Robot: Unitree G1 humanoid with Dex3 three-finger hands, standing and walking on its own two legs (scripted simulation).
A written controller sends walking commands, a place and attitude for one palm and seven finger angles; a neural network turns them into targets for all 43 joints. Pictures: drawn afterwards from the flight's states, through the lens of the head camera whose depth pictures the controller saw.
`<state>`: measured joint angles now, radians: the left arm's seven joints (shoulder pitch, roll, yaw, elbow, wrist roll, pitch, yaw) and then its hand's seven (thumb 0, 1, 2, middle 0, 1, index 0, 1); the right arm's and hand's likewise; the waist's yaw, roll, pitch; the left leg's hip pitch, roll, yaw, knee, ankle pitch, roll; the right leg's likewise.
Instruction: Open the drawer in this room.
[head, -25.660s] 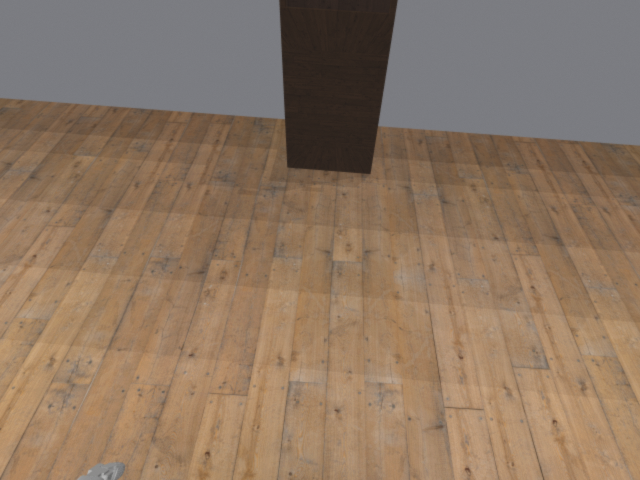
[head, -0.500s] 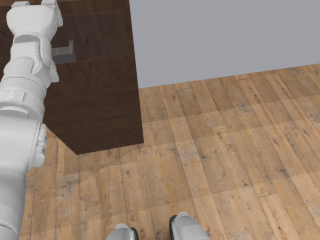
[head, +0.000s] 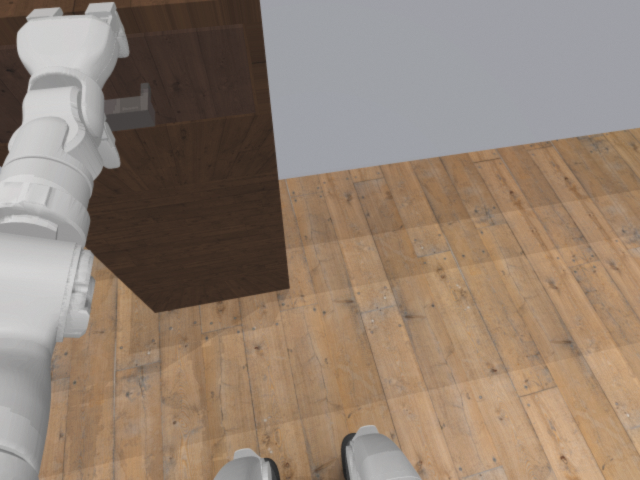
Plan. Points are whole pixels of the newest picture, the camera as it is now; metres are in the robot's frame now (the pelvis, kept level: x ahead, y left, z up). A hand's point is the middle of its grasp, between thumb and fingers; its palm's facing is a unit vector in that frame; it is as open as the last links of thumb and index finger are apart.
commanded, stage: lift the fingers back up to retry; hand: left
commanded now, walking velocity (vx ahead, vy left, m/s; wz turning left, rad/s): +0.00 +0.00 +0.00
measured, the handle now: (110, 104) +0.60 +0.21 +0.08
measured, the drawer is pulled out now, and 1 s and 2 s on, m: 0.00 0.00 0.00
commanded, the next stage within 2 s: re-aim the fingers above the handle in 0.66 s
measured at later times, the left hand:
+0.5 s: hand (90, 85) +0.56 +0.20 +0.15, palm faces +0.01 -0.01 -1.00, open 13.6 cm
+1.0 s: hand (89, 83) +0.56 +0.20 +0.15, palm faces +0.02 -0.01 -1.00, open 13.5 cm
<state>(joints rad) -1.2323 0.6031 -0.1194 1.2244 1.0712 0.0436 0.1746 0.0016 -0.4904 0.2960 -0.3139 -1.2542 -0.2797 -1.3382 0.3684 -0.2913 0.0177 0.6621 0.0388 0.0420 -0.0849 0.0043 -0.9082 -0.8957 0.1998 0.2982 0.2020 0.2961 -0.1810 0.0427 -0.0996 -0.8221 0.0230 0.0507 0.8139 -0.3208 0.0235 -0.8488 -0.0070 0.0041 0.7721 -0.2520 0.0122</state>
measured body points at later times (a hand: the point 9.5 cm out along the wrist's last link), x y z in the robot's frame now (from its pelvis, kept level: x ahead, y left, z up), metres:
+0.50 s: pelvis +0.03 +0.00 +0.02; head +0.12 -0.01 +0.46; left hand +0.55 +0.20 +0.20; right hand +0.03 -0.27 -0.11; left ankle +0.03 +0.11 -0.70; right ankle +0.06 -0.13 -0.70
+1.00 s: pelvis +0.07 -0.01 +0.03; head +0.13 -0.03 +0.48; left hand +0.55 +0.20 +0.20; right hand +0.13 -0.28 -0.10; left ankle +0.03 +0.11 -0.70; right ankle +0.06 -0.13 -0.70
